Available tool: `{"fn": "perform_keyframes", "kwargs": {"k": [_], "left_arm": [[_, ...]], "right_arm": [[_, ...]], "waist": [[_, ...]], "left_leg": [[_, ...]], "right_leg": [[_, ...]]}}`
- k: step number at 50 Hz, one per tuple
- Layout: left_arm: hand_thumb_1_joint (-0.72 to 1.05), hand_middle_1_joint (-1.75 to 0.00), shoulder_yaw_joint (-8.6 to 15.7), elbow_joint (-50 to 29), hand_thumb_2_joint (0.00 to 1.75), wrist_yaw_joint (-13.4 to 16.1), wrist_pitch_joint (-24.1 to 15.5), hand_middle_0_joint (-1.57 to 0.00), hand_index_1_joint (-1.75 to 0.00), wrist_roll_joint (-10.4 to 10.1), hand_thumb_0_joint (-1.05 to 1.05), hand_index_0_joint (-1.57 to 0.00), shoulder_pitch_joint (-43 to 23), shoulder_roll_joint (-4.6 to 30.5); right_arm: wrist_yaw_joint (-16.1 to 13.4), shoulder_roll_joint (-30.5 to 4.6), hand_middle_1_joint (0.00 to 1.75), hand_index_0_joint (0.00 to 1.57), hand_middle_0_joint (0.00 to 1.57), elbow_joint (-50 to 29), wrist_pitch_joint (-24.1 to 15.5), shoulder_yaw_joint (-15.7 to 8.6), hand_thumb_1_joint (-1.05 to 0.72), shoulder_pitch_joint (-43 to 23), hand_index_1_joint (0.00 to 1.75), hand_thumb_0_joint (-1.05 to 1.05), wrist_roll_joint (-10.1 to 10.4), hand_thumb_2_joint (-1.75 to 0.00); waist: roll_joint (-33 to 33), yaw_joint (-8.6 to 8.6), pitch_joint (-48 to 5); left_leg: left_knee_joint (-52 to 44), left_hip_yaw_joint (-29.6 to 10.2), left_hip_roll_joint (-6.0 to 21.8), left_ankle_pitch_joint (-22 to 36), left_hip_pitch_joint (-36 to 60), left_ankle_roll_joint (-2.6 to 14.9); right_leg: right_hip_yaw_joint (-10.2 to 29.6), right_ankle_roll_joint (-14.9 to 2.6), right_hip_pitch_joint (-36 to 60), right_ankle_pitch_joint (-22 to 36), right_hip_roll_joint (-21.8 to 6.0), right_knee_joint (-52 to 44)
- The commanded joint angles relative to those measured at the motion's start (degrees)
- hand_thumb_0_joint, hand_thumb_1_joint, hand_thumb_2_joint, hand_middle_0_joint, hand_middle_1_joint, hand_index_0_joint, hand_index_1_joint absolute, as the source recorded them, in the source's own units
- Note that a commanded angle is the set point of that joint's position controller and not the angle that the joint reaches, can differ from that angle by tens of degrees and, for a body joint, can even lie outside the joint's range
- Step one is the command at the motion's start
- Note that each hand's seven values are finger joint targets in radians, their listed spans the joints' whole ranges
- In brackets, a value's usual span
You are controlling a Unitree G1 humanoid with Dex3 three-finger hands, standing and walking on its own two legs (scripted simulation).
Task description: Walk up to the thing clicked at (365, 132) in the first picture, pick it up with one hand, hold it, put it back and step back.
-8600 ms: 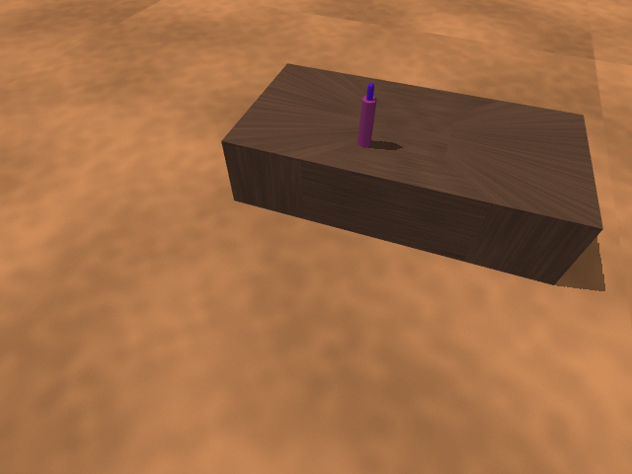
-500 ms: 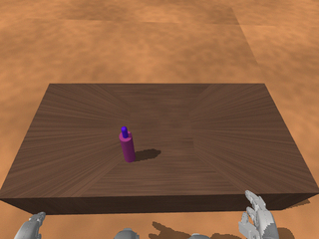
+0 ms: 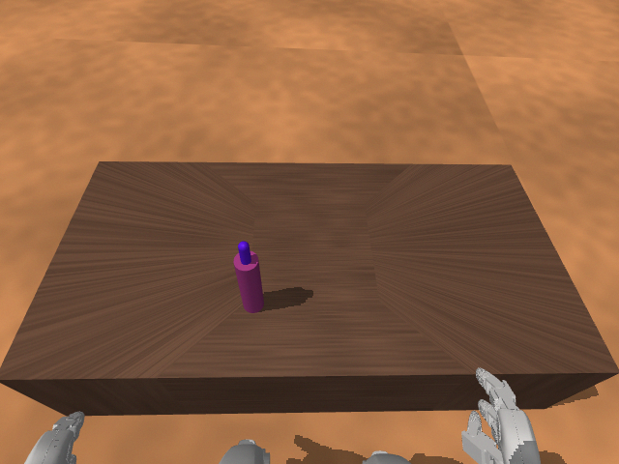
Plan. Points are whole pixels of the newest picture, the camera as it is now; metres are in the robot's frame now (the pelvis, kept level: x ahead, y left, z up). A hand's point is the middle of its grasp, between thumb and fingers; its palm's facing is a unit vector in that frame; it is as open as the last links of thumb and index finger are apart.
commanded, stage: go down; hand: left
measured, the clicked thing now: (248, 277) +0.52 +0.12 -0.25
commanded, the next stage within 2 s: none
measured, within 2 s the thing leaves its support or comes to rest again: neither
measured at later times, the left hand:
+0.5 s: hand (102, 382) +0.24 +0.28 -0.06, palm faces +0.12 -0.96 -0.27, open 17.6 cm
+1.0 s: hand (101, 274) +0.38 +0.31 -0.01, palm faces +0.11 -0.99 -0.11, open 17.7 cm
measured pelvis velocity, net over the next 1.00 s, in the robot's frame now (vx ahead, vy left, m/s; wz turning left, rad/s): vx -0.02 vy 0.00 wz -0.04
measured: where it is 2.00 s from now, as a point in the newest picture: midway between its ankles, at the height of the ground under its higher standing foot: outside the picture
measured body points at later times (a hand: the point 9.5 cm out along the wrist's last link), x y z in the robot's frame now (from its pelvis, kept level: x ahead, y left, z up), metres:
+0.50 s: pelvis +0.00 +0.00 +0.00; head +0.05 +0.01 +0.45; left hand +0.23 +0.33 -0.04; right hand +0.14 -0.27 -0.08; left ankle +0.02 +0.12 -0.67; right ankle -0.01 -0.15 -0.67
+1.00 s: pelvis -0.02 +0.00 -0.01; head +0.09 +0.02 +0.42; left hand +0.37 +0.36 +0.00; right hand +0.02 -0.28 -0.11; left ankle +0.02 +0.12 -0.67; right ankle -0.01 -0.15 -0.67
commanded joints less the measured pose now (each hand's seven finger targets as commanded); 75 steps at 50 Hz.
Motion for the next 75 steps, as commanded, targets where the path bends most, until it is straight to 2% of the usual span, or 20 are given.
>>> {"fn": "perform_keyframes", "kwargs": {"k": [1, 4, 6, 9, 15, 19, 20, 26, 30, 32, 34, 37, 38, 42, 45, 47, 54, 59, 64, 75], "left_arm": [[-0.61, -0.04, 5.6, -10.0, 0.04, 0.6, -2.4, -0.08, -0.05, 0.5, 0.0, -0.08, -2.3, 11.1], [-0.61, -0.05, 5.2, -7.8, 0.05, 0.6, -2.5, -0.08, -0.06, 0.5, 0.0, -0.07, -1.6, 10.3], [-0.61, -0.05, 7.4, -11.4, 0.05, 1.0, -3.6, -0.08, -0.06, 0.3, 0.0, -0.07, -4.5, 13.2], [-0.61, -0.05, 6.1, -6.8, 0.06, 0.6, -3.7, -0.08, -0.06, 0.2, 0.0, -0.07, -4.4, 11.4], [-0.61, -0.04, 8.3, -6.0, 0.07, -0.6, -6.9, -0.08, -0.06, -0.7, 0.0, -0.06, -14.3, 14.9], [-0.61, -0.04, 10.9, -0.8, 0.08, -1.9, -10.5, -0.07, -0.06, -1.3, 0.0, -0.05, -21.5, 18.2], [-0.61, -0.04, 10.0, 1.9, 0.09, -2.7, -11.3, -0.08, -0.06, -1.7, 0.0, -0.05, -22.8, 16.7], [-0.61, -0.03, 13.6, 14.5, 0.07, -6.9, -18.2, -0.08, -0.05, -2.8, 0.0, -0.05, -37.6, 21.3], [-0.61, -0.04, 15.6, 25.4, 0.05, -10.8, -23.6, -0.08, -0.06, -3.0, 0.0, -0.06, -43.4, 23.6], [-0.61, -0.04, 17.8, 25.3, 0.04, -12.1, -27.4, -0.08, -0.06, -2.8, 0.0, -0.07, -48.8, 27.4], [-0.61, -0.04, 18.3, 30.5, 0.04, -13.4, -30.1, -0.08, -0.06, -2.7, 0.0, -0.07, -50.8, 27.3], [-0.61, -0.03, 21.0, 33.2, 0.03, -14.9, -34.6, -0.08, -0.04, -3.0, 0.0, -0.06, -55.2, 31.2], [-0.61, -0.03, 19.9, 36.3, 0.03, -15.7, -35.6, -0.08, -0.05, -3.0, 0.0, -0.07, -55.6, 29.5], [-0.61, -0.01, 22.4, 39.2, 0.01, -17.4, -40.4, -0.08, -0.03, -3.3, 0.0, -0.06, -62.2, 33.2], [-0.61, -0.01, 21.6, 43.7, 0.02, -18.8, -42.8, -0.07, -0.02, -3.4, 0.0, -0.06, -66.1, 33.1], [-0.61, -0.01, 24.6, 43.8, 0.02, -18.9, -44.9, -0.07, -0.02, -3.5, 0.0, -0.05, -68.7, 37.7], [-0.6, -0.01, 24.4, 48.7, 0.04, -21.1, -48.0, -0.06, -0.02, -3.7, 0.0, -0.05, -75.6, 39.5], [-0.6, -0.02, 25.6, 50.2, 0.06, -21.9, -49.2, -0.07, -0.04, -3.8, 0.0, -0.04, -77.8, 42.0], [-0.6, -0.02, 26.1, 51.1, 0.06, -21.9, -50.0, -0.07, -0.04, -3.7, 0.0, -0.04, -81.2, 43.9], [-0.57, -0.01, 26.0, 51.2, 0.06, -23.3, -51.1, -0.07, -0.04, -4.4, 0.0, -0.03, -85.4, 45.0]], "right_arm": [[-1.1, -8.4, 0.3, 0.2, 0.2, -8.3, -3.4, -3.3, -0.87, -2.9, 0.3, 0.0, 0.1, -0.89], [-1.3, -8.2, 0.3, 0.2, 0.2, -8.3, -3.7, -3.2, -0.87, -2.9, 0.3, 0.0, 0.1, -0.89], [-1.5, -8.4, 0.3, 0.2, 0.2, -7.9, -3.8, -3.4, -0.87, -2.5, 0.3, 0.0, 0.1, -0.89], [-1.7, -8.4, 0.3, 0.2, 0.2, -6.9, -4.1, -3.2, -0.88, -2.5, 0.3, 0.0, 0.1, -0.89], [-1.8, -9.0, 0.3, 0.2, 0.2, -5.4, -4.9, -3.0, -0.89, -2.0, 0.3, 0.0, 0.0, -0.9], [-2.0, -9.7, 0.3, 0.2, 0.2, -3.6, -5.4, -3.1, -0.91, -1.0, 0.3, 0.0, 0.0, -0.9], [-1.9, -9.5, 0.3, 0.2, 0.2, -2.8, -5.2, -2.9, -0.92, -0.6, 0.3, 0.0, -0.1, -0.9], [-1.0, -10.6, 0.3, 0.2, 0.2, -0.6, -5.7, -3.1, -0.93, 0.1, 0.3, 0.0, -0.6, -0.91], [0.5, -11.4, 0.3, 0.2, 0.2, 2.1, -4.7, -4.0, -0.93, 4.1, 0.3, 0.0, -1.1, -0.91], [1.2, -11.9, 0.3, 0.2, 0.2, 1.0, -4.6, -4.2, -0.92, 4.2, 0.3, 0.0, -1.4, -0.9], [2.0, -12.2, 0.3, 0.2, 0.2, 1.8, -3.7, -4.4, -0.92, 5.4, 0.3, 0.0, -1.5, -0.9], [2.6, -13.0, 0.3, 0.2, 0.2, 0.9, -2.4, -4.6, -0.91, 6.4, 0.3, 0.0, -1.7, -0.9], [2.8, -13.1, 0.3, 0.2, 0.2, 1.8, -1.9, -4.6, -0.9, 7.4, 0.3, 0.0, -1.9, -0.9], [3.2, -13.8, 0.3, 0.2, 0.2, 1.9, -0.2, -4.6, -0.89, 8.7, 0.3, 0.0, -2.3, -0.9], [3.5, -13.9, 0.3, 0.2, 0.2, 3.4, 0.9, -4.4, -0.89, 10.0, 0.3, 0.0, -2.5, -0.89], [3.7, -14.4, 0.3, 0.2, 0.2, 2.8, 1.4, -4.1, -0.88, 9.9, 0.3, 0.0, -2.7, -0.89], [4.1, -14.8, 0.3, 0.2, 0.2, 3.0, 3.1, -3.1, -0.88, 10.8, 0.3, 0.0, -3.1, -0.89], [4.5, -15.3, 0.3, 0.2, 0.2, 3.2, 3.9, -2.5, -0.88, 11.6, 0.3, 0.0, -3.2, -0.89], [4.7, -15.6, 0.3, 0.2, 0.2, 2.7, 4.5, -2.1, -0.88, 12.0, 0.3, 0.0, -3.3, -0.9], [5.1, -15.7, 0.3, 0.2, 0.2, 2.9, 5.6, -1.3, -0.89, 12.8, 0.3, 0.0, -3.4, -0.9]], "waist": [[4.2, 0.07, -5.3], [2.6, -0.58, -5.3], [3.4, -0.07, -6.9], [2.1, -0.95, -5.0], [4.3, -1.3, -5.1], [4.2, -2.16, -7.5], [3.8, -2.4, -7.5], [2.8, -2.81, -8.3], [4.1, -1.98, -10.4], [6.0, -0.81, -12.2], [6.2, -0.72, -11.9], [5.5, -0.86, -16.9], [5.3, -1.43, -14.9], [5.1, -1.77, -17.6], [4.9, -2.89, -14.5], [4.9, -2.26, -15.5], [6.5, -3.96, -17.0], [7.8, -3.83, -19.5], [7.9, -4.55, -20.5], [9.5, -5.69, -22.8]], "left_leg": [[-12.0, 0.0, -2.1, 7.6, 9.0, 0.84], [-10.8, 0.6, -2.3, 9.1, 9.0, 1.1], [-10.3, 1.0, -2.4, 11.5, 9.6, 0.99], [-10.1, 0.8, -2.3, 10.9, 9.1, 1.21], [-11.3, 0.5, -2.2, 8.2, 9.5, 1.07], [-10.4, 0.8, -2.2, 12.6, 11.0, 1.13], [-10.1, 0.7, -2.1, 13.6, 11.0, 1.16], [-9.2, 1.2, -2.1, 13.4, 9.5, 1.58], [-8.7, 1.2, -1.7, 16.3, 9.9, 1.32], [-8.8, 1.2, -1.6, 16.1, 9.9, 1.1], [-9.3, 0.8, -1.1, 15.0, 10.2, 0.83], [-7.6, 1.1, -0.9, 21.3, 12.1, 1.03], [-7.4, 1.2, -0.9, 20.9, 11.5, 1.02], [-6.6, 1.1, -0.7, 21.4, 11.2, 1.21], [-6.8, 0.9, -0.5, 17.0, 10.3, 1.28], [-6.7, 1.0, -0.6, 14.5, 8.3, 1.39], [-5.3, 1.2, -0.6, 11.6, 6.8, 1.56], [-3.8, 0.7, -0.3, 15.5, 7.8, 1.47], [-2.8, 0.5, -0.2, 14.3, 6.9, 1.57], [-0.5, -0.7, 0.2, 18.7, 8.2, 1.35]], "right_leg": [[-1.2, -2.71, 0.4, 6.9, 3.2, -8.5], [-1.0, -2.56, 0.4, 8.1, 3.1, -8.8], [-0.9, -2.5, 1.0, 10.5, 3.1, -8.5], [-0.7, -2.39, 0.5, 10.1, 3.1, -9.0], [-0.3, -2.56, 0.1, 8.1, 2.9, -8.9], [0.1, -2.46, 1.1, 12.4, 2.8, -8.4], [0.2, -2.36, 1.3, 13.5, 2.8, -8.3], [0.8, -2.54, 0.6, 13.6, 2.5, -8.1], [0.4, -3.12, -0.1, 15.3, 2.7, -6.3], [0.4, -3.43, -0.6, 14.6, 2.8, -5.6], [0.0, -3.75, -2.5, 12.9, 3.1, -5.1], [0.1, -3.74, -1.2, 18.1, 2.9, -4.2], [0.2, -3.73, -2.3, 17.7, 3.0, -4.3], [0.4, -3.78, -2.8, 18.1, 2.9, -3.8], [0.5, -3.83, -6.4, 14.5, 3.1, -4.3], [0.8, -3.89, -5.8, 12.9, 3.0, -3.9], [1.3, -3.78, -8.2, 11.2, 2.9, -3.7], [0.8, -3.91, -9.3, 13.4, 2.9, -2.2], [0.7, -3.99, -10.6, 12.4, 3.1, -1.5], [0.0, -4.1, -14.0, 14.3, 3.4, 0.6]]}}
